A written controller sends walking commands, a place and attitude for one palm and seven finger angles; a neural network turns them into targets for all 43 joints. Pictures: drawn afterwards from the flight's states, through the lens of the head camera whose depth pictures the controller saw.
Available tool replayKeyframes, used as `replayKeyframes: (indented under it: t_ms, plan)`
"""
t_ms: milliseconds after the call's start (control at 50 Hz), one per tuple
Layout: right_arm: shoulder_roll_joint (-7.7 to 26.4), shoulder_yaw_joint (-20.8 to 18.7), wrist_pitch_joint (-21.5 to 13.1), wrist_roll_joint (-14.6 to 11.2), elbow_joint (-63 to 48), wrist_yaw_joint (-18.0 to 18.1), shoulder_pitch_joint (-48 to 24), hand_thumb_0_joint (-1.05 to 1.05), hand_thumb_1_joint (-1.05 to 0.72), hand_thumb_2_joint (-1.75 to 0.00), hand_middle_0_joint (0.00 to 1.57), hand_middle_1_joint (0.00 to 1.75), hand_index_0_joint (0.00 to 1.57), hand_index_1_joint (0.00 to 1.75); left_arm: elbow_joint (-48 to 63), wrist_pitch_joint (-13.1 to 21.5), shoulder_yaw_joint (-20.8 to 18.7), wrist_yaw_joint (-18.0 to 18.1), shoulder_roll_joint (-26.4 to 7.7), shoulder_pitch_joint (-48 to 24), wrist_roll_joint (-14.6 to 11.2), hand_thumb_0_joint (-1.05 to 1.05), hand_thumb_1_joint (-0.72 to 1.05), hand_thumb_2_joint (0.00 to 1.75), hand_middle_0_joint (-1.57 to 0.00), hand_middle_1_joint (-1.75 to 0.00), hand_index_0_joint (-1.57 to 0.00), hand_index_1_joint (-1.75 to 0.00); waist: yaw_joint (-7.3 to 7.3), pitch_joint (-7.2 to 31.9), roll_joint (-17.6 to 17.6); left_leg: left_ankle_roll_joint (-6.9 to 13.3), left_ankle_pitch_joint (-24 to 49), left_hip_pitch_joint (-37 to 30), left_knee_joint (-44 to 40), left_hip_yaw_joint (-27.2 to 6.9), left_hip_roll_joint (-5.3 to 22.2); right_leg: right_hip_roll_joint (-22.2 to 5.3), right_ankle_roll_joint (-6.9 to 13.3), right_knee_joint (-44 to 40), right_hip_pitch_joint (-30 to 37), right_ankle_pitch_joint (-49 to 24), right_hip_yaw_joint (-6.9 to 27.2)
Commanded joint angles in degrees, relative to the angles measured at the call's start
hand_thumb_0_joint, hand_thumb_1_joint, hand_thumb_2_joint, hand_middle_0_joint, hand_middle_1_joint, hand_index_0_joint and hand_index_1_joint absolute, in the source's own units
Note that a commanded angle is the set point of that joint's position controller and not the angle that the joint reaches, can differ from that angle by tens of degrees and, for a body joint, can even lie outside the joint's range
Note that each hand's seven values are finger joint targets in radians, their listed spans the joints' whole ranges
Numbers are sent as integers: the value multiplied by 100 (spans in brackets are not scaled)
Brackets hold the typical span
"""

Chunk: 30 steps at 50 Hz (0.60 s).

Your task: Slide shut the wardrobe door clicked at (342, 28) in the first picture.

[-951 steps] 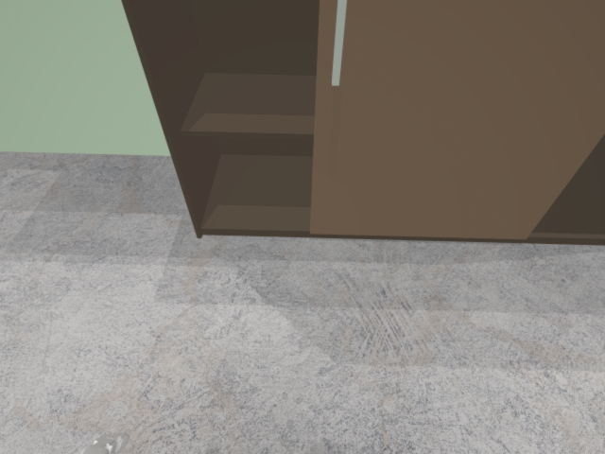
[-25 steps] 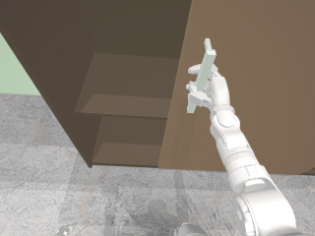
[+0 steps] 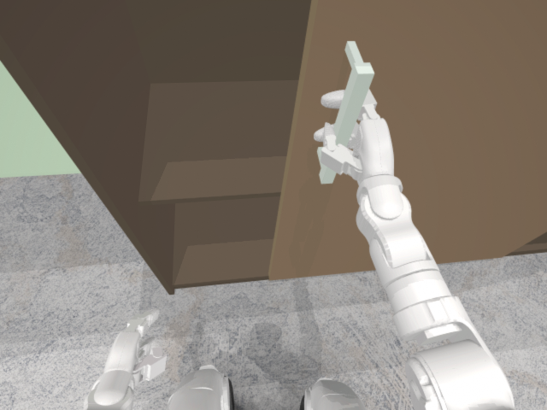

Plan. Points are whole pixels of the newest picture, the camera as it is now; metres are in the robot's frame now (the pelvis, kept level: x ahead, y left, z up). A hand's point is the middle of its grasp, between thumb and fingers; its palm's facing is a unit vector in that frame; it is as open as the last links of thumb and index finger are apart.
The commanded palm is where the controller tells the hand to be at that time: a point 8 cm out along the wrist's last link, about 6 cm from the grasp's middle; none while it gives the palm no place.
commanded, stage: step sideways, sliding the door along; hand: right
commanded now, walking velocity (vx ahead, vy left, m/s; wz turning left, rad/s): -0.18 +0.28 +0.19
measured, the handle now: (337, 123) +0.48 -0.08 +0.11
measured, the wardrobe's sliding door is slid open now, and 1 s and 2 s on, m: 0.34 0.00 0.00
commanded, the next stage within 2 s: stop walking and hold the door there in 1.72 s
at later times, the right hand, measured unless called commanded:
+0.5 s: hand (165, 162) +0.39 +0.15 +0.11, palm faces -0.24 +0.96 -0.14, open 6.1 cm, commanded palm +0.39 +0.12 +0.12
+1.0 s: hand (56, 161) +0.38 +0.28 +0.12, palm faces +0.01 +1.00 -0.09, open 5.9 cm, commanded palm +0.36 +0.30 +0.12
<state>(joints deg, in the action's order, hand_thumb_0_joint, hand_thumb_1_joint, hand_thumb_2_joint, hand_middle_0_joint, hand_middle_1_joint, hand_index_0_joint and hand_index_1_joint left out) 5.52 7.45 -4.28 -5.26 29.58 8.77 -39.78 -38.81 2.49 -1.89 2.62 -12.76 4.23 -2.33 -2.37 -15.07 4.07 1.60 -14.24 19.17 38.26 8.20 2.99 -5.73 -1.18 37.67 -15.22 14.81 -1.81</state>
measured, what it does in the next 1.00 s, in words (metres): steps to the left: left foot, then right foot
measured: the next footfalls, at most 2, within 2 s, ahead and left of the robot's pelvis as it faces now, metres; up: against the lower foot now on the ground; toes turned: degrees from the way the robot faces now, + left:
left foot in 0.16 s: +0.06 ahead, +0.18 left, +0.00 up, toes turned +1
right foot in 0.38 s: +0.06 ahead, -0.06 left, +0.00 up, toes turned -10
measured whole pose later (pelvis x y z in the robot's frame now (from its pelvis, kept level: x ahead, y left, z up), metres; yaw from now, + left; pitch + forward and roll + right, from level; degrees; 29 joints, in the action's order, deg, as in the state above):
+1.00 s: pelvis -0.06 +0.36 +0.00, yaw +6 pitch -2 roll +0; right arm 8.4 -0.2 -5.3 -6.6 29.2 8.7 -38.7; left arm -37.1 -0.3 -3.2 1.4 -13.7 10.3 -1.8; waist -3.9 -14.4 3.2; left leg -1.5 -23.6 30.7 69.0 -7.5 2.1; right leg -11.9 -3.7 34.8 -16.8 14.8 -6.5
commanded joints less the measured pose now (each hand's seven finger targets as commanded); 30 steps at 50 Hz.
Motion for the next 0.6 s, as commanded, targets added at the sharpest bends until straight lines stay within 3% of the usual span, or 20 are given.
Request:
replayKeyframes:
  t_ms: [0,60,120,160,180,200,220,260,280,320,340,360,380,400,480,500,520,540,560,580]
  plan:
    - [-1385,1489,-811,122,-2009,-681,-2801,0,-90,-90,45,140,45,140,939,135,-322,-235,-659,-38,16,0,90,90,-20,-30,-20,-30,526,3459,280,-76,-1453,427,2010,-1155,-1,-2235,1280,-1145,2172,-4039,1710]
    - [-1108,1427,-881,191,-2516,-683,-3006,0,-90,-90,45,140,45,140,992,136,-309,-335,-628,-159,-17,0,90,90,-20,-30,-20,-30,548,2979,677,-26,-1111,418,1351,-1202,164,-1983,1032,-576,2026,-4132,1005]
    - [-1166,1485,-855,293,-2612,-710,-2605,0,-90,-90,45,140,45,140,1185,52,-279,-337,-571,-103,-40,0,90,90,-20,-30,-20,-30,536,3243,505,-37,-11,-667,-569,-744,-98,-1527,514,97,2063,-4150,379]
    - [-969,1432,-870,456,-2661,-689,-2404,0,-90,-90,45,140,45,140,1230,35,-182,-290,-446,-108,-169,0,90,90,-20,-30,-20,-30,574,3286,-217,-64,2449,-1627,-1486,-599,-40,-793,147,606,1402,-3156,-86]
    - [-823,1227,-829,450,-2387,-667,-2045,0,-90,-90,45,140,45,140,1240,12,-308,-215,-421,-73,-181,0,90,90,-20,-30,-20,-30,536,3537,-1740,314,4546,-2451,-1187,-1330,372,-248,-69,1170,470,-1383,-203]
    - [-723,1153,-848,460,-2356,-690,-2017,0,-90,-90,45,140,45,140,1260,75,-287,-137,-347,-343,-110,0,90,90,-20,-30,-20,-30,384,3369,-2774,585,6072,-2804,-898,-1999,715,130,-105,1749,-393,755,-160]
    - [-786,1250,-890,454,-2506,-708,-2084,0,-90,-90,45,140,45,140,1201,190,-224,-105,-177,-306,-68,0,90,90,-20,-30,-20,-30,356,3208,-2437,581,6440,-2762,-754,-2125,926,153,2,1838,-778,1619,-29]
    - [-1008,1485,-983,370,-3014,-629,-2181,0,-90,-90,45,140,45,140,1018,356,-123,-73,-145,-382,0,0,90,90,-20,-30,-20,-30,477,3177,-1274,678,6562,-2901,-465,-1939,929,78,26,345,-704,1235,-106]
    - [-966,1414,-1029,368,-2967,-573,-2041,0,-90,-90,45,140,45,140,976,325,-150,-32,-128,-317,20,0,90,90,-20,-30,-20,-30,487,3380,-1302,591,6512,-3040,-250,-1685,785,32,-31,-411,-399,522,-292]
    - [-805,1272,-1101,315,-3000,-556,-2019,0,-90,-90,45,140,45,140,1005,234,-278,-5,-286,-181,35,0,90,90,-20,-30,-20,-30,509,3701,-1527,124,5825,-2164,20,-1464,566,-365,64,-1131,1084,-1133,-377]
    - [-845,1268,-1102,276,-2995,-597,-2076,0,-90,-90,45,140,45,140,1013,178,-358,-23,-438,-106,50,0,90,90,-20,-30,-20,-30,582,3817,-1192,-214,4648,-1229,298,-1350,364,-965,356,-1191,2048,-2640,32]
    - [-834,1268,-1062,241,-2849,-651,-2014,0,-90,-90,45,140,45,140,1055,107,-424,-111,-662,-28,57,0,90,90,-20,-30,-20,-30,620,3746,-314,-278,1785,-172,1082,-1201,45,-1856,789,-1193,2756,-4402,773]
    - [-863,1106,-1040,278,-2611,-698,-1865,0,-90,-90,45,140,45,140,1071,53,-442,-231,-654,-13,128,0,90,90,-20,-30,-20,-30,577,3686,269,-314,-985,727,1496,-1341,-174,-2426,1165,-1018,3290,-5509,1076]
    - [-759,974,-1041,386,-2586,-727,-1842,0,-90,-90,45,140,45,140,1106,60,-369,-247,-579,-118,173,0,90,90,-20,-30,-20,-30,518,3385,767,-205,-1591,889,1649,-1494,-36,-2612,1238,-951,2889,-5101,995]
    - [-474,711,-913,477,-2450,-662,-1777,0,-90,-90,45,140,45,140,1135,23,-295,-216,-477,-193,30,0,90,90,-20,-30,-20,-30,561,2998,448,-159,-195,-827,-189,-805,-46,-1941,422,-396,1446,-3320,-237]
    - [-445,674,-885,503,-2468,-655,-1759,0,-90,-90,45,140,45,140,1175,-14,-256,-188,-396,-222,-46,0,90,90,-20,-30,-20,-30,531,2999,143,-163,505,-1270,-683,-678,-72,-1586,202,-57,1104,-2572,-470]
    - [-306,603,-864,521,-2475,-638,-1817,0,-90,-90,45,140,45,140,1192,-37,-216,-153,-265,-255,-133,0,90,90,-20,-30,-20,-30,502,3014,-536,-99,1644,-1564,-1100,-740,85,-1014,211,544,688,-1503,-747]
    - [-116,435,-885,507,-2198,-627,-1689,0,-90,-90,45,140,45,140,1242,-39,-277,-120,-161,-227,-131,0,90,90,-20,-30,-20,-30,375,2957,-2222,143,3060,-1720,-1613,-2128,538,-97,89,1561,-117,964,-791]
    - [303,81,-834,441,-1951,-600,-1313,0,-90,-90,45,140,45,140,1168,44,-337,-79,-221,-256,-40,0,90,90,-20,-30,-20,-30,245,2914,-2926,210,3303,-1417,-1846,-3039,962,182,-180,2612,-521,1997,-362]
    - [-59,309,-929,394,-2257,-611,-1523,0,-90,-90,45,140,45,140,1020,141,-225,-52,-102,-193,96,0,90,90,-20,-30,-20,-30,264,2911,-2408,202,3516,-1782,-1630,-2742,899,124,-204,2872,-813,1760,76]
